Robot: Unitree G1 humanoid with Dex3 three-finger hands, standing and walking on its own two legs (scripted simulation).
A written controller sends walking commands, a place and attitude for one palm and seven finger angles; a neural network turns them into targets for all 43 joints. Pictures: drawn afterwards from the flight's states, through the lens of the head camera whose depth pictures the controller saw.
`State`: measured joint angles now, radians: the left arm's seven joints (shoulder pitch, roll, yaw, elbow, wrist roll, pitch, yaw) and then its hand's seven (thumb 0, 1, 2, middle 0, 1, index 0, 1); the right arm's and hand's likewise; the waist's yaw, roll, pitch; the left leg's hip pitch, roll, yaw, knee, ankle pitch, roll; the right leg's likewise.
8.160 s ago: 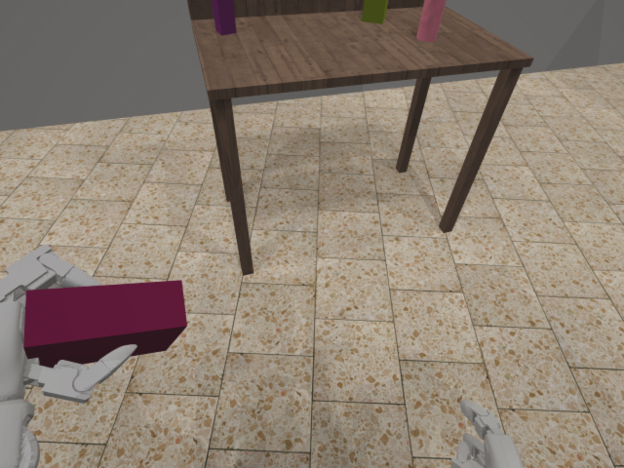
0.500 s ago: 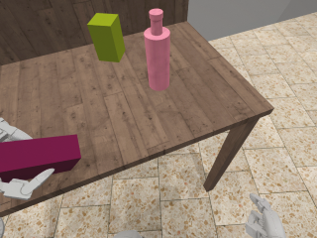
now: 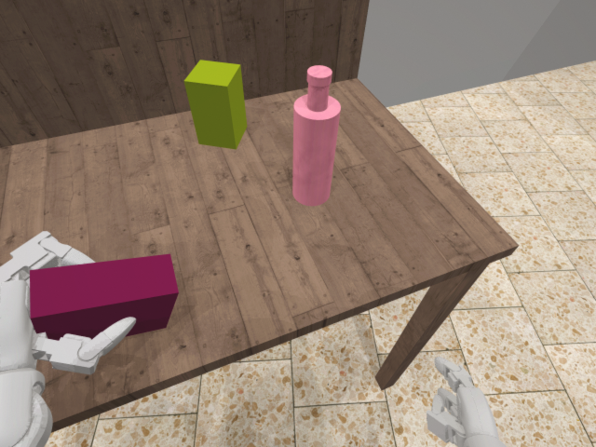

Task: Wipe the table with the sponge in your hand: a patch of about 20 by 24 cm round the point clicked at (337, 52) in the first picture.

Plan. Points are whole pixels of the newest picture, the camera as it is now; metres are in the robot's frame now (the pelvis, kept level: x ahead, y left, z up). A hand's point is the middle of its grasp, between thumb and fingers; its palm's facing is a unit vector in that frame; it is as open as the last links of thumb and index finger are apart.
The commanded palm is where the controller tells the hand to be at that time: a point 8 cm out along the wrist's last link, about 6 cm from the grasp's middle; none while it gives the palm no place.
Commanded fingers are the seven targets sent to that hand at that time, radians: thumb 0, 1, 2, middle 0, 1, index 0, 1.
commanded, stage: come to a stop and stand still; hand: left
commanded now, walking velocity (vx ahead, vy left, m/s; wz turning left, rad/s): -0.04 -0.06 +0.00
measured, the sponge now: (129, 299) +0.24 +0.21 +0.11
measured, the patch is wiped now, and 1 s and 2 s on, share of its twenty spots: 0.00 0.00 0.00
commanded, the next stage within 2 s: look again from close up in 0.56 s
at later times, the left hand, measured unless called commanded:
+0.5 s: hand (50, 341) +0.18 +0.25 +0.15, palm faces +0.45 -0.84 -0.31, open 9.1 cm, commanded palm +0.11 +0.28 +0.17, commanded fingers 0.00 0.10 1.30 -1.20 -1.60 -1.20 -1.60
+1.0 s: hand (77, 321) +0.21 +0.25 +0.13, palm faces +0.29 -0.89 -0.35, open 9.1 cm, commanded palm +0.15 +0.30 +0.17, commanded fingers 0.00 0.10 1.30 -1.20 -1.60 -1.20 -1.60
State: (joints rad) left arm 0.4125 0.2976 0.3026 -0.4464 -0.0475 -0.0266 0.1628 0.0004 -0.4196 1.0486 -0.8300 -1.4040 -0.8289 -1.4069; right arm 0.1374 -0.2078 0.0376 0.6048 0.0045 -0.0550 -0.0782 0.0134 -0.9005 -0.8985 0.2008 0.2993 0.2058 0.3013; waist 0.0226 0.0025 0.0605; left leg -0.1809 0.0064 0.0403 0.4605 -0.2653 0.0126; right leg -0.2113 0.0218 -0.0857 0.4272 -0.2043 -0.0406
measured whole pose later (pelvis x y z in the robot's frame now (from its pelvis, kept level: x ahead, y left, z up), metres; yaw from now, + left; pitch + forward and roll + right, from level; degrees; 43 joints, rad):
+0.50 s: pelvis -0.04 +0.00 +0.00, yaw +1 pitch -2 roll +0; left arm 0.39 0.29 0.28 -0.44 -0.02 -0.04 0.19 0.00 -0.42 1.05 -0.83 -1.40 -0.83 -1.40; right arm 0.22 -0.19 0.04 0.60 0.01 -0.06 -0.08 0.01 -0.90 -0.90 0.20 0.30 0.21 0.30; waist 0.02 0.00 0.04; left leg -0.19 -0.01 0.04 0.41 -0.19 0.02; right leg -0.21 0.03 -0.06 0.36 -0.11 -0.03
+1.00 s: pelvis -0.01 +0.02 +0.00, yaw +0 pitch +0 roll -1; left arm 0.45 0.36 0.26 -0.42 -0.02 -0.22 0.08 0.00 -0.42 1.05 -0.83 -1.41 -0.83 -1.41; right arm 0.24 -0.20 0.02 0.61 0.01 -0.16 -0.03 0.01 -0.90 -0.90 0.20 0.30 0.20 0.30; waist 0.03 -0.05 0.04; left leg -0.21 -0.01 0.05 0.47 -0.26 0.04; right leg -0.24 0.02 -0.05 0.43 -0.20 -0.02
